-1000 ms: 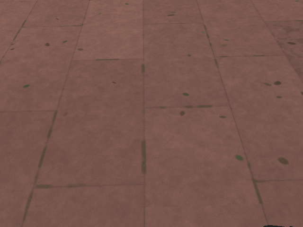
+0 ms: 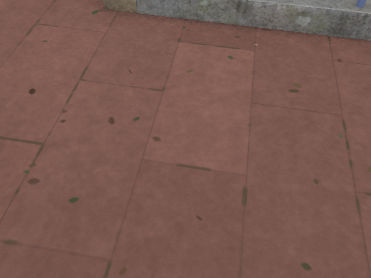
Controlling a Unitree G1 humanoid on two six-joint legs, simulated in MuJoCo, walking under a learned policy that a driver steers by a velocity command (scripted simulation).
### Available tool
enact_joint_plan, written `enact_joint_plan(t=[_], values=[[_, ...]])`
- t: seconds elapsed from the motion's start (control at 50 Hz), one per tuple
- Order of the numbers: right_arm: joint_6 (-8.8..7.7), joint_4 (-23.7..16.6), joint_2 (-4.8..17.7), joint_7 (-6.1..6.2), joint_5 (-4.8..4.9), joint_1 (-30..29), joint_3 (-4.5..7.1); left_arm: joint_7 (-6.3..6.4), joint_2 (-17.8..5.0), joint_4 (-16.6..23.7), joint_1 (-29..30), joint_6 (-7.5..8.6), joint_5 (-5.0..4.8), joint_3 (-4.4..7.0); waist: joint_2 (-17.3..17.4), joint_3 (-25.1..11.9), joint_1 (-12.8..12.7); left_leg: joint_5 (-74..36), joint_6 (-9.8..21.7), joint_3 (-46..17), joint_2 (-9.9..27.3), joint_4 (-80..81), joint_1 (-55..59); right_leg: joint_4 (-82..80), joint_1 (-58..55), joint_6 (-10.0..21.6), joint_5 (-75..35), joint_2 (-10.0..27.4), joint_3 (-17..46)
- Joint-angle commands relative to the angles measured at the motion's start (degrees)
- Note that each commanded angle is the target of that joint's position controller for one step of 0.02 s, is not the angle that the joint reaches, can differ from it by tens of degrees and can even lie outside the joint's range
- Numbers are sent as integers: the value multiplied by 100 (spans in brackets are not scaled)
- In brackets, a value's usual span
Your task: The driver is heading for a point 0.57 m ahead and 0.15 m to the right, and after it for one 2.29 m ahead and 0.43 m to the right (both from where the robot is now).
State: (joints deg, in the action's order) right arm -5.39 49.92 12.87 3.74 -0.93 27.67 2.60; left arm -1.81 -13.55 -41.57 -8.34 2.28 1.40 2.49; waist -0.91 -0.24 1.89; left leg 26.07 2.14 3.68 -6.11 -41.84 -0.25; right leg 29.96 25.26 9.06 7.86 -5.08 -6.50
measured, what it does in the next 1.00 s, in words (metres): walks ahead, turning right: left foot, then right foot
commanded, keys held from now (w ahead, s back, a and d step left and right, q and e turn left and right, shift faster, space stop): w+e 0.64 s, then e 0.16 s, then q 0.20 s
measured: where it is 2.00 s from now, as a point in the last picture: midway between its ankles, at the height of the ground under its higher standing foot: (211, 266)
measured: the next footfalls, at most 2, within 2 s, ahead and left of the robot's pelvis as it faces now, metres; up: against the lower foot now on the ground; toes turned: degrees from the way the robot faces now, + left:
left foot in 0.42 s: +0.46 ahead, +0.09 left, +0.00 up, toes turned -18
right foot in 0.90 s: +0.56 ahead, -0.23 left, +0.00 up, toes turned -32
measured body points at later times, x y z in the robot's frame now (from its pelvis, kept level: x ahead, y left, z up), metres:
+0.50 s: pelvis +0.30 +0.02 +0.00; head +0.33 +0.02 +0.45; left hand +0.41 +0.29 -0.12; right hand +0.44 -0.26 -0.07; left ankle +0.42 +0.10 -0.72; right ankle +0.13 -0.04 -0.65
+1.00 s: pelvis +0.49 -0.10 +0.00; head +0.51 -0.13 +0.45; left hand +0.75 +0.02 -0.09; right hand +0.39 -0.34 -0.14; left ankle +0.47 +0.08 -0.64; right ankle +0.52 -0.20 -0.72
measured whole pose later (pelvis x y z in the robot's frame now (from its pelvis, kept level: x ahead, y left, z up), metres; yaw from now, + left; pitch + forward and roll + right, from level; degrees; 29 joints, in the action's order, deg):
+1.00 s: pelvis +0.49 -0.10 +0.00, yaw -30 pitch +1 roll +1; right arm -0.3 47.2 14.4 0.6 -0.1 18.8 1.8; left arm 0.0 -11.7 -38.1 -8.8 1.6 0.9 0.6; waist 0.8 2.7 2.2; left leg 31.3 -0.6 0.5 1.8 -64.6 -20.7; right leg 34.3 25.8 4.3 10.1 -1.0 -2.9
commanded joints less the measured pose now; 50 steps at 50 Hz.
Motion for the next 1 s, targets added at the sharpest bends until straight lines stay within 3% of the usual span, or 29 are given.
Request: enact_joint_plan(t=[0.02, 0.04, 0.06, 0.08, 0.12, 0.16, 0.22, 0.32, 0.36, 0.4, 0.42, 0.44, 0.46, 0.48, 0.5, 0.52, 0.54, 0.6, 0.7, 0.74, 0.82, 0.86, 0.88, 0.9, 0.92, 0.94, 0.96, 0.98, 1.0], values=[[-155, -1036, 657, -153, -97, -528, 91, 74, -1129, -10, -1725, 50, -191, 432, -81, -1833, -788, 26, -287, -906, 298, -4736, -4273, -691, -4469, 1924, -1049, 2406, 4454], [-227, -1287, 686, -252, -33, -1088, 81, 125, -993, 72, -1289, 37, -175, 382, 2, -923, -588, -667, -235, -1035, 564, -4461, -4460, -1173, -3493, 1684, -210, 2183, 3830], [-269, -1346, 713, -335, -47, -1118, 57, 137, -740, 109, -999, 22, -137, 306, 359, -444, -315, -969, -158, -870, 712, -4012, -4256, -1509, -2574, 1389, -170, 1962, 3418], [-196, -1360, 677, -377, -133, -1144, 35, 168, -677, 129, -957, 55, -128, 270, 515, -151, -168, -925, -194, -837, 817, -3810, -4156, -1636, -1984, 1230, -364, 1764, 3129], [58, -1389, 566, -417, -243, -982, -22, 187, -739, 87, -988, 140, -135, 239, 362, 146, 59, -880, -314, -727, 989, -3219, -3899, -1877, -1118, 1067, -667, 1410, 2628], [178, -1508, 473, -417, -265, -1192, -101, 146, -949, 19, -1120, 233, -119, 272, 148, 224, 88, -1082, -388, -526, 1055, -2365, -3768, -1917, -697, 940, -1300, 1107, 2232], [207, -1668, 311, -477, -195, -1894, -202, 118, -916, -72, -1333, 232, -135, 262, -245, 265, -170, -2094, -439, -309, 980, -741, -3261, -1801, -445, 559, -1748, 649, 1802], [126, -1874, 410, -452, -65, -2887, -234, 170, -1096, -101, -1929, 126, -94, 331, -304, -4, -757, -2640, -381, -302, 708, 551, -3249, -1160, -1688, 309, -2164, 874, 2293], [77, -1827, 619, -414, -104, -2731, -171, 249, -1189, -32, -1829, 56, -23, 384, -322, -67, -617, -2146, -283, -507, 618, 940, -2961, -713, -1998, 207, -2168, 991, 2574], [-4, -1541, 797, -321, -106, -1704, -64, 228, -1226, 82, -1479, 91, -33, 387, -269, -499, -32, -1833, -95, -469, 411, 1388, -1435, 290, -1621, -23, -2509, 778, 2538], [-95, -1472, 1154, -269, -206, -843, 37, 147, -996, 210, -1493, 172, -117, 309, 338, -1173, 338, -1303, 217, -1238, 1276, 1480, -24, 1637, -1012, -182, -1707, 541, 2244], [-51, -1521, 1652, -191, -311, -277, 170, 135, -536, 410, -1747, 209, -265, 204, 1262, -2004, 436, -541, 647, -3274, 2850, 1753, 1445, 3340, 350, -373, 932, -117, 1369], [45, -1431, 1728, -223, -223, -462, 230, 134, -802, 547, -1970, 184, -122, 224, 2066, -2247, 130, -354, 1180, -5129, 3298, 2331, 1563, 4194, 1339, -425, 2503, -221, 1129], [92, -1488, 1157, -249, -209, -694, 130, 158, -927, 427, -1651, 88, 24, 251, 1003, -1517, 129, 324, 1180, -4495, 3073, 2309, 1048, 4682, 1774, -407, 2056, 198, 1214], [107, -1455, 738, -284, -136, -982, 29, 101, -882, 436, -1223, 49, 37, 235, 537, -855, 147, 207, 975, -3483, 2659, 2400, 430, 4506, 1773, -468, 1543, 382, 1129], [111, -1402, 611, -302, -123, -1143, -11, 36, -798, 470, -1096, 4, 39, 232, 570, -514, 10, -238, 798, -2779, 2389, 2617, -109, 4231, 1633, -530, 1324, 534, 1081], [79, -1282, 574, -288, -113, -1142, -24, -17, -776, 490, -1084, -58, 112, 221, 755, -292, -108, -881, 730, -2349, 2247, 2725, -447, 4050, 1475, -587, 1252, 624, 1079], [-46, -1094, 662, -299, 2, -1030, 32, -97, -624, 522, -1019, -206, 134, 180, 703, 4, -257, -2231, 690, -1464, 2181, 3001, -948, 3900, 1333, -685, 967, 707, 998], [-74, -843, 867, -336, -27, -1064, 101, -149, -488, 791, -407, -253, 114, 118, 636, 299, -407, -3703, 644, -187, 2094, 3096, -1216, 2838, 1339, -827, -61, 833, 904], [-35, -803, 906, -334, -6, -1148, 113, -207, -372, 830, -162, -219, 60, 61, 719, 250, -357, -4083, 452, 361, 1877, 2914, -1311, 1812, 746, -760, -520, 799, 634], [93, -609, 1137, -310, 29, -699, 199, -224, -384, 963, 205, -179, 88, 83, 776, 82, -70, -4773, 229, 512, 2008, 2184, -769, 787, 99, -527, -178, 529, 240], [170, -515, 1250, -286, 58, -625, 223, -133, -429, 749, -513, -67, 142, 129, 629, -214, -367, -5193, 134, 544, 1900, 1074, -639, 33, -768, -331, -245, 212, 278], [185, -482, 1158, -296, 47, -457, 192, -61, -575, 508, -1102, 31, 225, 171, 216, -539, -574, -4588, 6, 694, 1617, 105, -931, -398, -1658, -266, -1075, 226, 371], [195, -670, 667, -323, -8, -113, 55, 23, -953, 524, -1572, 116, 285, 208, -754, -1284, -620, -1485, -156, 784, 1335, -1484, -2011, 69, -3068, -30, -3843, 1820, 1836], [297, -623, 173, -339, 81, 622, -76, 93, -1249, 661, -1559, 124, 107, 195, -1403, -2199, -198, 1554, -259, 43, 731, -2881, -2577, 456, -3795, 758, -7393, 3192, 3277], [442, -492, 642, -286, 162, 374, 13, 195, -1212, 594, -1688, 38, -189, 269, -979, -2736, -683, 1160, -261, -592, 582, -3274, -2631, -4, -3634, 1152, -6127, 3135, 3094], [494, -601, 691, -300, 159, -243, 20, 275, -963, 569, -1268, -23, -168, 179, -807, -1949, -552, 891, -239, -659, 711, -3267, -2899, -471, -2872, 996, -4204, 2780, 2693], [502, -662, 709, -303, 84, -710, 26, 315, -626, 536, -828, -57, -122, 50, -585, -1079, -401, 504, -223, -649, 841, -2870, -3002, -830, -2127, 652, -3169, 2408, 2257], [552, -587, 705, -295, 31, -719, 38, 336, -479, 477, -631, -72, -90, -20, -555, -606, -212, 201, -237, -665, 893, -2529, -2785, -1053, -1550, 404, -2992, 2178, 1855]])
